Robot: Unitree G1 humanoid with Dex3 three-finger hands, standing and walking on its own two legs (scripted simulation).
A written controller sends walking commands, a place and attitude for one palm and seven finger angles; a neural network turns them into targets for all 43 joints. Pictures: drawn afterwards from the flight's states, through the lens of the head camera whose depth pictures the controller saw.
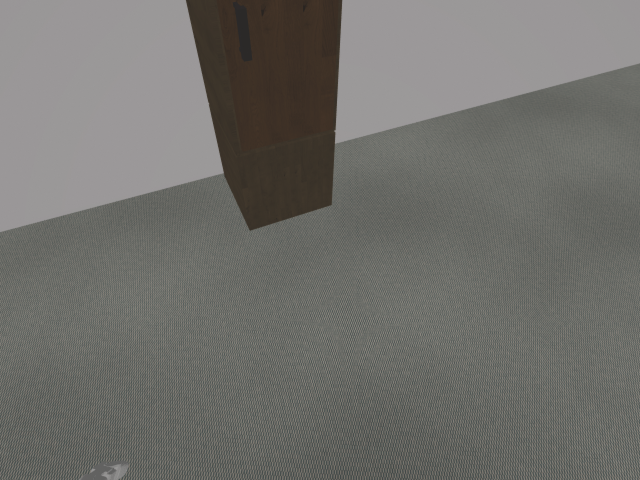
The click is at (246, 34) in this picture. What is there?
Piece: cupboard door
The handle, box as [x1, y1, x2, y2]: [233, 2, 251, 61]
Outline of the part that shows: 233,2 233,6 235,8 240,42 239,50 244,61 250,60 251,52 246,9 243,5 240,6 236,2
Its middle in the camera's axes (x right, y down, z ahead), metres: -0.22 -0.56 +1.05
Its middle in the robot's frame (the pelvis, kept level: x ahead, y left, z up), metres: +1.16 +0.27 +0.06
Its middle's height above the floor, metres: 0.83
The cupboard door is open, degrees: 0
